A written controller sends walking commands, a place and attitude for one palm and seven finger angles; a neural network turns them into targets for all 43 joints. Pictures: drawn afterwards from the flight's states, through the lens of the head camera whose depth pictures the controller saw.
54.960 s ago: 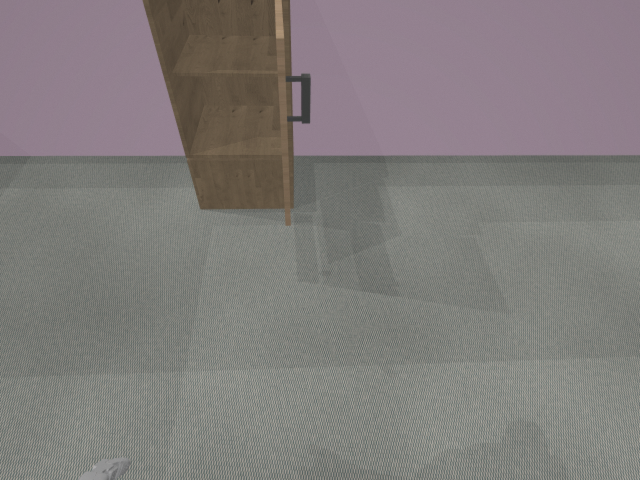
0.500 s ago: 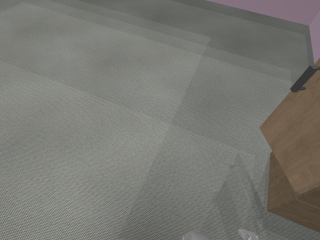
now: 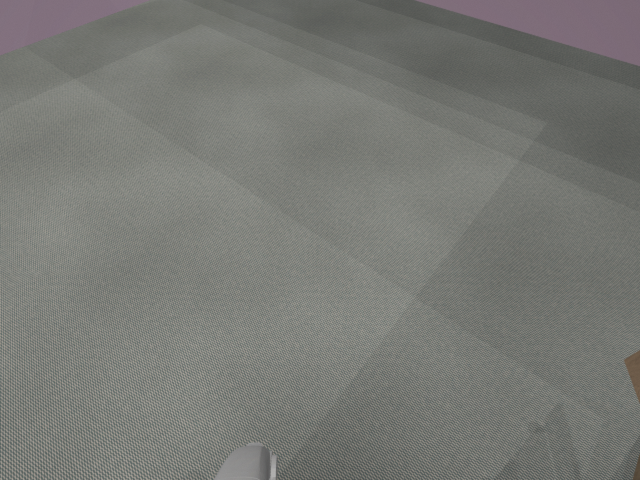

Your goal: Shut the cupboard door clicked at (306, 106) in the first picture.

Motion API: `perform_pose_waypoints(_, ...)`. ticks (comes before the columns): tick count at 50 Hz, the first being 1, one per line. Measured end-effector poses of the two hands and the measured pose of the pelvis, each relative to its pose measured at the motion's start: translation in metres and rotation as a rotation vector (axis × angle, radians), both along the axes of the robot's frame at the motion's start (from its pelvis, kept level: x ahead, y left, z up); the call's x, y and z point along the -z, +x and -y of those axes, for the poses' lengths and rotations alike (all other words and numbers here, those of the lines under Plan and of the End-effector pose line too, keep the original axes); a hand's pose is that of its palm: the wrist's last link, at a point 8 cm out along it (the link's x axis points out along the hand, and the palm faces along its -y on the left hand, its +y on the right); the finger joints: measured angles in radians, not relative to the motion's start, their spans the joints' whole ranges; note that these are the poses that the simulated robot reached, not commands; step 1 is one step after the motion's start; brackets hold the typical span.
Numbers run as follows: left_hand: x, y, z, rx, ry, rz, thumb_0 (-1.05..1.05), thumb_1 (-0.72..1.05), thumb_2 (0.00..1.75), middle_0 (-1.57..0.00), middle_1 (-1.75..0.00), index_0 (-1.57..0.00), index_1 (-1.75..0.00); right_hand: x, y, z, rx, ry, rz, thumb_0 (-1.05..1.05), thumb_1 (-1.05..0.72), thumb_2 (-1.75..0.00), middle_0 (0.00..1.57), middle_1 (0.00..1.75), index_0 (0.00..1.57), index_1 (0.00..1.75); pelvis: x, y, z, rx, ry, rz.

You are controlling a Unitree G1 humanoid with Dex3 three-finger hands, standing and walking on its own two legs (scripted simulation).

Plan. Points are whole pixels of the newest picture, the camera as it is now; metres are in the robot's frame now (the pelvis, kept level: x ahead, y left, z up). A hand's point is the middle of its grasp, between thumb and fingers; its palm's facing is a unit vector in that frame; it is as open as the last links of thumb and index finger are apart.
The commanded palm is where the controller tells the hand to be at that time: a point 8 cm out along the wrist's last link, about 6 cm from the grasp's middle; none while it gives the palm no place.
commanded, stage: walk to a spot facing it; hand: left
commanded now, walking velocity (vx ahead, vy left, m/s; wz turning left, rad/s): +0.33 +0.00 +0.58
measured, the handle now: out of the picture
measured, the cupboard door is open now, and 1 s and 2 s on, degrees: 32 32 32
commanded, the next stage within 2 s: turn to face it in 0.52 s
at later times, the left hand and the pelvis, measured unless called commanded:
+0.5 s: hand (144, 412) +0.24 +0.29 -0.17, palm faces +0.21 -0.96 -0.19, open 7.4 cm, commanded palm none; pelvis +0.19 +0.08 +0.00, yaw +11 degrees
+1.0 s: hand (193, 312) +0.41 +0.25 -0.17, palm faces +0.10 -0.97 -0.24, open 7.2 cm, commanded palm none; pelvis +0.38 +0.05 -0.01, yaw +4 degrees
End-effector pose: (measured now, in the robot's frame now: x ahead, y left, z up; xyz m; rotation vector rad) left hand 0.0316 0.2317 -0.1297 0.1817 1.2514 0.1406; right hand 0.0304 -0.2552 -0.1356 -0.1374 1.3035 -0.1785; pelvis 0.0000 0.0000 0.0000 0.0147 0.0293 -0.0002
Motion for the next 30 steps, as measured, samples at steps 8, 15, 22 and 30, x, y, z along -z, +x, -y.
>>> perform_pose_waypoints(8, 0.027, -0.047, -0.012, -0.211, -0.063, -0.197, 0.01, 0.91, 0.90, -0.20, -0.30, -0.20, -0.29, 0.000, 0.160, -0.051, -0.257, -0.013, 0.113, 0.00, -0.91, -0.90, 0.20, 0.30, 0.19, 0.30, 0.015, 0.058, -0.027, -0.112, -0.024, 0.004)
perform_pose_waypoints(15, 0.043, -0.007, -0.060, -0.248, -0.058, -0.251, 0.01, 0.91, 0.90, -0.20, -0.30, -0.20, -0.29, -0.006, 0.248, -0.096, -0.319, -0.051, 0.271, 0.00, -0.91, -0.90, 0.20, 0.30, 0.20, 0.30, 0.027, 0.110, -0.061, -0.147, -0.022, 0.025)
perform_pose_waypoints(22, 0.018, 0.132, -0.097, -0.210, -0.018, 0.022, 0.01, 0.91, 0.90, -0.19, -0.30, -0.20, -0.29, -0.010, 0.239, -0.109, -0.261, -0.044, 0.134, 0.00, -0.92, -0.90, 0.20, 0.30, 0.20, 0.30, 0.006, 0.163, -0.075, -0.186, -0.023, 0.037)
perform_pose_waypoints(30, 0.004, 0.268, -0.095, -0.150, -0.023, 0.155, 0.00, 0.91, 0.90, -0.19, -0.30, -0.20, -0.29, 0.002, 0.216, -0.103, -0.156, -0.019, -0.095, 0.00, -0.92, -0.90, 0.20, 0.30, 0.20, 0.30, 0.004, 0.238, -0.076, -0.197, 0.003, 0.033)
